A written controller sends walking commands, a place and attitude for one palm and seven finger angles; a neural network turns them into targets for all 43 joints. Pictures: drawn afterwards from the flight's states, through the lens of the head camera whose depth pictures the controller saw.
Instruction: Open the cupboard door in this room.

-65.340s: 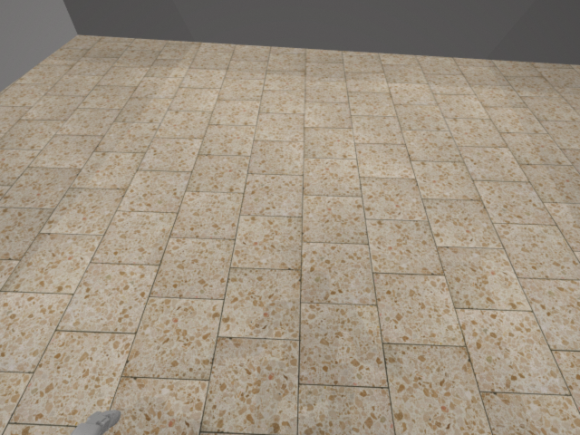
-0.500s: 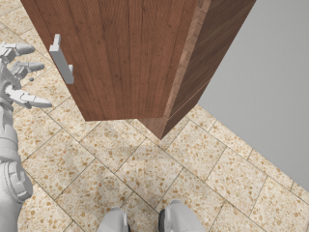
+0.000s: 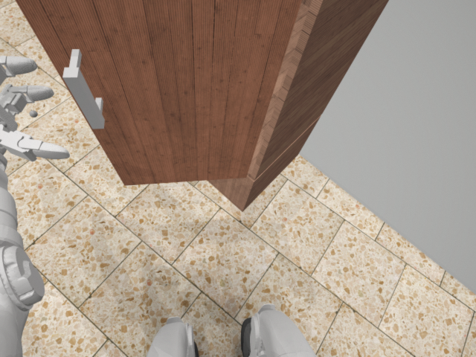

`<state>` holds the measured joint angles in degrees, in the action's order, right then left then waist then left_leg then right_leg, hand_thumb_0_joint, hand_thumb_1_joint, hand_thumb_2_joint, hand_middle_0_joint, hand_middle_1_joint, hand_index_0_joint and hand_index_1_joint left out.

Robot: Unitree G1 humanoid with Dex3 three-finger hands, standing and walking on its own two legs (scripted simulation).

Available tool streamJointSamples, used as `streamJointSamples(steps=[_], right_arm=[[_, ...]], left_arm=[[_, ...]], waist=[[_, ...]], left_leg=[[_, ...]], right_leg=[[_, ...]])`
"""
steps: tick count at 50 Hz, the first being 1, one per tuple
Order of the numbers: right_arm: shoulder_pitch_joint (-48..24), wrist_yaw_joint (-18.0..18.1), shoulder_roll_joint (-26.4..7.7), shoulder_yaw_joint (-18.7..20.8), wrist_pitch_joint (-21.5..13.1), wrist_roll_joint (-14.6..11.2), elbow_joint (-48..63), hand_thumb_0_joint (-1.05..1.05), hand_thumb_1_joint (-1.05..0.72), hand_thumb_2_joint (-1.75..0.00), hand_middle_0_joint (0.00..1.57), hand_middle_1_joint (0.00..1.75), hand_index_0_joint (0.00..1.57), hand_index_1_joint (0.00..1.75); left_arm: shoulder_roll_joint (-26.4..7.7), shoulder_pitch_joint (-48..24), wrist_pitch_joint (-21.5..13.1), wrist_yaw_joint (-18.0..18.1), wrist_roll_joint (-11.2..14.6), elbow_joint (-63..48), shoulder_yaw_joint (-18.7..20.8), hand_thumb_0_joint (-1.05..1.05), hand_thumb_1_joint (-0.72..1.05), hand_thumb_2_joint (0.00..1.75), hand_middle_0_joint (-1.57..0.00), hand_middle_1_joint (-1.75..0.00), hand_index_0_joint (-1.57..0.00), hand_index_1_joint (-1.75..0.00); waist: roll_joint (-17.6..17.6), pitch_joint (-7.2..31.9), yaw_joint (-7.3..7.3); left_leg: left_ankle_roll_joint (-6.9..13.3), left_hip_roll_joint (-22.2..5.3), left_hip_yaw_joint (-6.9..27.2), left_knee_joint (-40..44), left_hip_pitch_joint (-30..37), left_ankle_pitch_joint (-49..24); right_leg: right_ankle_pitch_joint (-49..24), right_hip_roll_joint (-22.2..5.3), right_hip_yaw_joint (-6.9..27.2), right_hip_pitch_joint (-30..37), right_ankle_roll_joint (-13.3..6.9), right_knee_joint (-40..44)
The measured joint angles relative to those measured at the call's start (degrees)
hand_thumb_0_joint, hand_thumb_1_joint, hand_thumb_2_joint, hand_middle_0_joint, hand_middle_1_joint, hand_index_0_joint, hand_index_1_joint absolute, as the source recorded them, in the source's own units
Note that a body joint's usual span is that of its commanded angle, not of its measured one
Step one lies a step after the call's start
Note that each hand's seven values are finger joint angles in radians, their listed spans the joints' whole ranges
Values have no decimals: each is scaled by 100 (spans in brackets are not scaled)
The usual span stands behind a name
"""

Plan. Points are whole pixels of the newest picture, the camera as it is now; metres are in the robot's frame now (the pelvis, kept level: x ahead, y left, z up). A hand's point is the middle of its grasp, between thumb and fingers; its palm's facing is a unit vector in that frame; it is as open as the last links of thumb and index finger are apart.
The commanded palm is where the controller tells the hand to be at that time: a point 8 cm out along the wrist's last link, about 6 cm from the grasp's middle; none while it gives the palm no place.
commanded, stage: move the hooked fingers beside the handle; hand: left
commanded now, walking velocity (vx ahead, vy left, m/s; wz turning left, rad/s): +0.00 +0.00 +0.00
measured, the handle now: (87, 91) +0.53 +0.22 +0.06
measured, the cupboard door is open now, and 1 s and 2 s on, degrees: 49 49 49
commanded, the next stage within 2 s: slide the fingers in behind the handle in 0.40 s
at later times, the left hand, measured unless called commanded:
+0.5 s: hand (34, 116) +0.47 +0.28 +0.07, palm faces +0.06 -1.00 -0.01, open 14.0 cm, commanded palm +0.45 +0.32 +0.06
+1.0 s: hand (66, 112) +0.48 +0.24 +0.07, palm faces +0.05 -1.00 -0.01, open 14.0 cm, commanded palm +0.46 +0.28 +0.06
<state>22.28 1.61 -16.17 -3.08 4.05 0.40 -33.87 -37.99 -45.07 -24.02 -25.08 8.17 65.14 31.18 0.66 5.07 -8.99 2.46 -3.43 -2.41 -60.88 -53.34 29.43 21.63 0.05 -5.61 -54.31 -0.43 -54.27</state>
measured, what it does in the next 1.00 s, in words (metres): stands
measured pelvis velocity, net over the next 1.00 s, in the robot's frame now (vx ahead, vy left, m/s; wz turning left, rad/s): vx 0.00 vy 0.00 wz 0.00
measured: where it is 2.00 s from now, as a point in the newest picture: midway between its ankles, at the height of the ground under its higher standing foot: outside the picture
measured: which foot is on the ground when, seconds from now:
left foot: down 0.00-1.00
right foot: down 0.00-1.00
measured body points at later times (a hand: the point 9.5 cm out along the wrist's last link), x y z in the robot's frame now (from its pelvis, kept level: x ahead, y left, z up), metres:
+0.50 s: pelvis +0.00 +0.00 +0.00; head +0.13 +0.03 +0.43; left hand +0.46 +0.33 +0.08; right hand +0.03 -0.27 -0.10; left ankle -0.01 +0.09 -0.67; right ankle +0.04 -0.12 -0.67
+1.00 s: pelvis +0.00 +0.00 +0.00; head +0.13 +0.03 +0.43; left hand +0.47 +0.29 +0.07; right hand +0.02 -0.26 -0.11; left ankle -0.01 +0.09 -0.67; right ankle +0.04 -0.12 -0.67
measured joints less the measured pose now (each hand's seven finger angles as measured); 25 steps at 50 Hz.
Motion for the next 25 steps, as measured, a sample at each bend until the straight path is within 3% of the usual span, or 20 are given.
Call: streamJointSamples(steps=[7, 13, 19, 25], right_arm=[[-60, 7, -24, 19, 50, -31, -1, 1, -91, -90, 21, 30, 20, 30], [-138, -9, -15, 27, 39, -26, 29, 1, -91, -90, 21, 30, 20, 30], [-208, 8, 9, 5, -15, -13, 72, 1, -91, -90, 21, 30, 20, 30], [-157, 16, -4, -27, 14, -46, -9, 1, -91, -90, 20, 30, 20, 30]], left_arm=[[70, 31, 181, -209, 107, 48, -269, -1, -50, 30, -30, -120, -30, -120], [293, 112, 57, -69, 103, -8, -233, -1, -50, 30, -30, -120, -30, -120], [144, 30, 13, 78, -72, -23, -118, -1, -50, 30, -30, -120, -30, -120], [45, -59, 67, -117, 93, 91, -176, -1, -50, 30, -30, -120, -30, -120]], waist=[[34, 60, 67], [5, 65, 91], [-23, 4, 20], [8, 5, 56]], left_leg=[[5, 29, 29, 62, 57, -15], [12, 36, 13, 37, 79, 4], [-4, 24, 40, -59, -12, 20], [-1, 17, 46, -37, 18, 14]], right_leg=[[-1, -22, -26, 78, 11, 67], [23, -30, -7, 82, 15, 17], [40, -23, -31, 2, -4, -66], [25, -12, -35, 40, -3, -28]])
